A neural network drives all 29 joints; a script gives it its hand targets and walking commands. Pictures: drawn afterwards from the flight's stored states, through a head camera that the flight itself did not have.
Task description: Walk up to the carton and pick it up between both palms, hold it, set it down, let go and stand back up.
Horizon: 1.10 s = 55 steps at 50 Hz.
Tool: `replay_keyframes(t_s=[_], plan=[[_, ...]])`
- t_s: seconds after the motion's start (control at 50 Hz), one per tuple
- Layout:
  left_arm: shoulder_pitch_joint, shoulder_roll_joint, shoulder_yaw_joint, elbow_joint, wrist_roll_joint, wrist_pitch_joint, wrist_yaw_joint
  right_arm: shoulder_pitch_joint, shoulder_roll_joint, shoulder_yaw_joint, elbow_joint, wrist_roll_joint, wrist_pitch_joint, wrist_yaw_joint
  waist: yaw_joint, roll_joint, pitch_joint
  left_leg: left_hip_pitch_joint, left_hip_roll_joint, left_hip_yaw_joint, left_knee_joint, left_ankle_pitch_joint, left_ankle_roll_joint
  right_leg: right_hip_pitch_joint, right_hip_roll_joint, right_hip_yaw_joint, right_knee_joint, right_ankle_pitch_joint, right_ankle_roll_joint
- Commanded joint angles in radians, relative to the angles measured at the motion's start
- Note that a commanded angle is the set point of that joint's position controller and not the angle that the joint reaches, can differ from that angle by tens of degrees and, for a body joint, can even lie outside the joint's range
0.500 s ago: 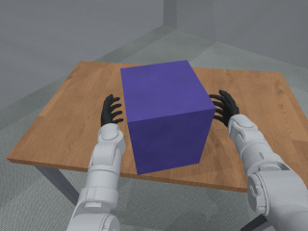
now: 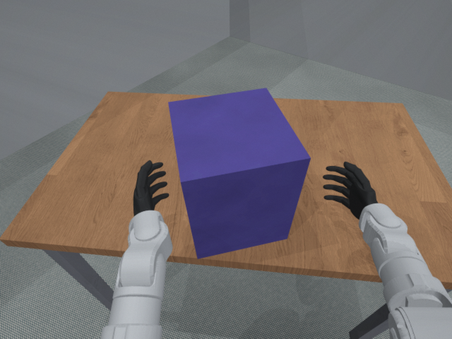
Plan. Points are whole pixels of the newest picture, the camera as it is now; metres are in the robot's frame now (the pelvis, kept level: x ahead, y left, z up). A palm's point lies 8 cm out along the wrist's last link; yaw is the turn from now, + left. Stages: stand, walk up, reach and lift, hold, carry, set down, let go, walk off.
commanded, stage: set down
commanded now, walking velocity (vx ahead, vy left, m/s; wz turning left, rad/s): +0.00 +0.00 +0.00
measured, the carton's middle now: (231, 174) +0.42 +0.05 +0.05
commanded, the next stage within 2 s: none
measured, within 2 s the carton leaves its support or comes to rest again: neither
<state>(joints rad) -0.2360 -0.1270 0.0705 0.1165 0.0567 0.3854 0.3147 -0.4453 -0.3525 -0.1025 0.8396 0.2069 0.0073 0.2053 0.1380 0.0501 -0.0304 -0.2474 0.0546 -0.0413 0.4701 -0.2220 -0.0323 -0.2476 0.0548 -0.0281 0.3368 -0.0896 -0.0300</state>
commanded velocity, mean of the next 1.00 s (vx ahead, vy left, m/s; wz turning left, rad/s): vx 0.00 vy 0.00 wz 0.00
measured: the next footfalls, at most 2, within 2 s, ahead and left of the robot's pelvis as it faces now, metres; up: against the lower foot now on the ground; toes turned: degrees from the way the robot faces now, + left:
none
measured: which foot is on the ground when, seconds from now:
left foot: down 0.00-1.00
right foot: down 0.00-1.00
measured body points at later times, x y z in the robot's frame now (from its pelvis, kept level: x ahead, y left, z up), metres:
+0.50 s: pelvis +0.00 +0.00 +0.00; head -0.01 -0.01 +0.45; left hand +0.27 +0.18 +0.08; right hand +0.33 -0.23 +0.03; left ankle +0.02 +0.14 -0.74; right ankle +0.06 -0.10 -0.74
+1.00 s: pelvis +0.00 +0.00 +0.00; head -0.01 -0.01 +0.45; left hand +0.24 +0.18 +0.07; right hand +0.26 -0.26 +0.01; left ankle +0.02 +0.14 -0.74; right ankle +0.06 -0.10 -0.74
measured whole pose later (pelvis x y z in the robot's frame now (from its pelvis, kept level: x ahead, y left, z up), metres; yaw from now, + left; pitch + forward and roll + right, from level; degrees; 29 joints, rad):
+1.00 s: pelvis +0.00 +0.00 +0.00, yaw +0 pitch +0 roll -2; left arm 0.17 -0.12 -0.04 -0.17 0.05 0.33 0.32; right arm 0.08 -0.43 -0.10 0.45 0.26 -0.08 0.30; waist 0.08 0.04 -0.03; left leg -0.25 0.05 -0.04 0.47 -0.22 -0.03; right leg -0.25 0.05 -0.03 0.34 -0.09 -0.03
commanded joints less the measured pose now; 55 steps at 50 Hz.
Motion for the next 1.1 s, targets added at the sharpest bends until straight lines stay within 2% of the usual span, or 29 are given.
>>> replay_keyframes(t_s=[0.0, 0.02, 0.06, 0.22, 0.24, 0.28, 0.3, 0.32, 0.38, 0.44, 0.46, 0.48, 0.5, 0.52, 0.54, 0.58, 0.62, 0.66, 0.68, 0.7, 0.78, 0.8, 0.84, 0.88, 0.9, 0.92, 0.98, 1.02, 1.08], plan=[[-0.089, 0.053, -0.116, -0.343, -0.037, -0.017, -0.016, -0.177, -0.280, 0.090, -0.329, 0.172, -0.055, 0.017, -0.077, -0.218, -0.270, 0.065, -0.039, 0.035, -0.171, 0.221, 0.022, 0.293, -0.005, 0.033, -0.065, 0.053, -0.008], [-0.113, 0.071, -0.107, -0.342, -0.032, -0.021, -0.016, -0.198, -0.300, 0.090, -0.318, 0.182, -0.054, 0.019, -0.063, -0.200, -0.257, 0.060, -0.040, 0.037, -0.168, 0.207, 0.023, 0.270, -0.006, 0.044, -0.062, 0.023, -0.005], [-0.008, 0.042, -0.132, -0.366, -0.038, -0.024, -0.022, -0.109, -0.316, 0.088, -0.365, 0.179, -0.065, 0.027, -0.094, -0.229, -0.264, 0.104, -0.037, 0.026, -0.168, 0.260, 0.028, 0.286, -0.002, 0.035, -0.064, 0.086, -0.009], [0.001, 0.058, -0.148, -0.439, -0.043, -0.055, -0.008, -0.055, -0.334, 0.065, -0.462, 0.180, -0.096, 0.042, -0.088, -0.246, -0.251, 0.065, -0.037, 0.036, -0.183, 0.158, 0.036, 0.258, -0.021, 0.055, -0.074, -0.044, -0.002], [-0.043, 0.068, -0.142, -0.373, -0.041, -0.054, -0.010, -0.083, -0.316, 0.069, -0.444, 0.165, -0.088, 0.044, -0.089, -0.247, -0.225, 0.021, -0.038, 0.043, -0.174, 0.133, 0.033, 0.242, -0.029, 0.076, -0.072, -0.077, -0.006], [0.070, 0.067, -0.139, -0.436, -0.038, -0.056, -0.008, 0.017, -0.325, 0.072, -0.470, 0.193, -0.097, 0.047, -0.085, -0.226, -0.241, 0.057, -0.040, 0.043, -0.177, 0.161, 0.039, 0.276, -0.025, 0.063, -0.068, -0.038, -0.005], [-0.100, 0.080, -0.154, -0.376, -0.062, -0.056, -0.005, -0.134, -0.356, 0.018, -0.465, 0.178, -0.091, 0.045, -0.102, -0.239, -0.233, 0.000, -0.034, 0.040, -0.177, 0.099, 0.035, 0.209, -0.025, 0.058, -0.060, -0.121, -0.004], [0.044, 0.071, -0.148, -0.451, -0.053, -0.060, 0.003, -0.002, -0.349, 0.045, -0.476, 0.185, -0.090, 0.056, -0.091, -0.224, -0.223, 0.026, -0.030, 0.041, -0.177, 0.134, 0.037, 0.260, -0.027, 0.061, -0.069, -0.073, -0.015], [0.114, 0.046, -0.169, -0.445, -0.038, -0.065, -0.006, 0.091, -0.339, 0.046, -0.457, 0.198, -0.101, 0.062, -0.106, -0.221, -0.213, 0.050, -0.031, 0.029, -0.171, 0.169, 0.036, 0.259, -0.020, 0.060, -0.063, -0.036, -0.018], [0.187, 0.033, -0.186, -0.464, -0.033, -0.066, -0.005, 0.139, -0.368, 0.041, -0.466, 0.202, -0.109, 0.073, -0.115, -0.207, -0.189, 0.075, -0.029, 0.022, -0.182, 0.146, 0.029, 0.252, -0.017, 0.050, -0.069, -0.056, -0.025], [0.093, 0.055, -0.162, -0.454, -0.028, -0.064, 0.002, 0.058, -0.370, 0.046, -0.479, 0.203, -0.106, 0.073, -0.094, -0.214, -0.210, 0.031, -0.036, 0.033, -0.180, 0.138, 0.034, 0.246, -0.019, 0.054, -0.063, -0.074, -0.017], [0.162, 0.035, -0.190, -0.435, -0.034, -0.063, -0.007, 0.143, -0.368, 0.044, -0.455, 0.197, -0.103, 0.074, -0.127, -0.229, -0.168, 0.057, -0.033, 0.025, -0.181, 0.125, 0.040, 0.248, -0.022, 0.059, -0.071, -0.079, -0.016], [0.239, 0.037, -0.184, -0.531, -0.028, -0.068, -0.011, 0.219, -0.363, 0.048, -0.499, 0.213, -0.114, 0.075, -0.114, -0.224, -0.206, 0.109, -0.032, 0.029, -0.183, 0.190, 0.040, 0.265, -0.013, 0.051, -0.065, 0.001, -0.013], [0.108, 0.056, -0.179, -0.476, -0.041, -0.082, -0.004, 0.107, -0.368, 0.042, -0.510, 0.216, -0.117, 0.080, -0.120, -0.239, -0.198, 0.039, -0.034, 0.026, -0.162, 0.149, 0.038, 0.236, -0.016, 0.059, -0.053, -0.069, -0.016], [0.274, 0.017, -0.206, -0.509, -0.022, -0.079, -0.004, 0.256, -0.377, 0.047, -0.480, 0.198, -0.124, 0.083, -0.137, -0.228, -0.173, 0.083, -0.032, 0.017, -0.174, 0.179, 0.039, 0.261, -0.020, 0.056, -0.068, -0.025, -0.021], [0.102, 0.057, -0.207, -0.561, -0.050, -0.109, 0.017, 0.088, -0.423, 0.004, -0.573, 0.217, -0.141, 0.092, -0.115, -0.209, -0.239, 0.035, -0.025, 0.019, -0.156, 0.099, 0.030, 0.178, -0.011, 0.054, -0.041, -0.161, -0.028], [0.218, 0.042, -0.186, -0.517, -0.024, -0.101, 0.014, 0.207, -0.379, 0.030, -0.577, 0.206, -0.139, 0.091, -0.104, -0.231, -0.179, 0.032, -0.029, 0.030, -0.170, 0.081, 0.045, 0.201, -0.032, 0.087, -0.066, -0.178, -0.022], [0.314, 0.011, -0.236, -0.579, -0.028, -0.100, 0.013, 0.322, -0.399, 0.017, -0.570, 0.214, -0.136, 0.103, -0.143, -0.241, -0.155, 0.063, -0.020, 0.002, -0.177, 0.100, 0.042, 0.216, -0.032, 0.080, -0.070, -0.148, -0.029], [0.274, 0.023, -0.231, -0.609, -0.030, -0.106, 0.014, 0.280, -0.405, 0.013, -0.627, 0.214, -0.147, 0.100, -0.126, -0.221, -0.191, 0.076, -0.024, 0.012, -0.176, 0.118, 0.037, 0.200, -0.032, 0.076, -0.065, -0.136, -0.026], [0.283, 0.032, -0.205, -0.525, -0.025, -0.107, 0.005, 0.297, -0.370, 0.044, -0.589, 0.216, -0.138, 0.093, -0.115, -0.238, -0.156, 0.057, -0.029, 0.022, -0.167, 0.103, 0.047, 0.209, -0.030, 0.088, -0.063, -0.152, -0.020], [0.320, 0.023, -0.223, -0.548, -0.021, -0.111, 0.012, 0.357, -0.407, 0.013, -0.604, 0.195, -0.129, 0.100, -0.131, -0.245, -0.134, 0.045, -0.027, 0.013, -0.180, 0.052, 0.040, 0.191, -0.039, 0.102, -0.072, -0.239, -0.026], [0.317, 0.037, -0.201, -0.548, -0.015, -0.109, 0.015, 0.350, -0.385, 0.040, -0.631, 0.215, -0.123, 0.095, -0.102, -0.246, -0.133, 0.036, -0.026, 0.021, -0.190, 0.031, 0.043, 0.205, -0.037, 0.108, -0.066, -0.253, -0.022], [0.335, 0.024, -0.217, -0.616, -0.024, -0.118, 0.020, 0.362, -0.414, 0.004, -0.703, 0.198, -0.145, 0.097, -0.120, -0.242, -0.159, 0.045, -0.029, 0.014, -0.174, 0.063, 0.035, 0.190, -0.032, 0.096, -0.062, -0.224, -0.029], [0.339, 0.021, -0.230, -0.581, -0.030, -0.110, 0.017, 0.383, -0.415, -0.003, -0.662, 0.199, -0.133, 0.094, -0.137, -0.237, -0.132, 0.044, -0.028, 0.012, -0.182, 0.034, 0.035, 0.176, -0.034, 0.099, -0.068, -0.248, -0.028], [0.396, 0.007, -0.203, -0.530, -0.011, -0.102, 0.015, 0.436, -0.376, 0.032, -0.643, 0.196, -0.123, 0.090, -0.119, -0.228, -0.087, 0.039, -0.027, 0.013, -0.193, 0.027, 0.040, 0.189, -0.046, 0.121, -0.082, -0.279, -0.029], [0.379, 0.010, -0.222, -0.615, -0.024, -0.105, 0.022, 0.429, -0.398, 0.008, -0.687, 0.200, -0.122, 0.092, -0.126, -0.219, -0.107, 0.055, -0.021, 0.009, -0.201, 0.020, 0.030, 0.181, -0.043, 0.112, -0.083, -0.274, -0.033], [0.408, 0.014, -0.220, -0.572, -0.025, -0.103, 0.010, 0.457, -0.403, -0.001, -0.676, 0.178, -0.123, 0.092, -0.131, -0.251, -0.088, 0.064, -0.026, 0.009, -0.193, 0.020, 0.026, 0.164, -0.031, 0.102, -0.083, -0.259, -0.034], [0.431, 0.008, -0.204, -0.584, -0.014, -0.105, 0.018, 0.483, -0.389, 0.003, -0.669, 0.190, -0.122, 0.092, -0.110, -0.210, -0.100, 0.064, -0.023, 0.008, -0.196, 0.022, 0.026, 0.170, -0.036, 0.110, -0.081, -0.266, -0.036], [0.410, 0.023, -0.212, -0.614, -0.031, -0.126, 0.013, 0.486, -0.374, 0.010, -0.715, 0.177, -0.139, 0.083, -0.115, -0.248, -0.105, 0.057, -0.025, 0.013, -0.192, 0.026, 0.032, 0.178, -0.034, 0.114, -0.077, -0.258, -0.030]])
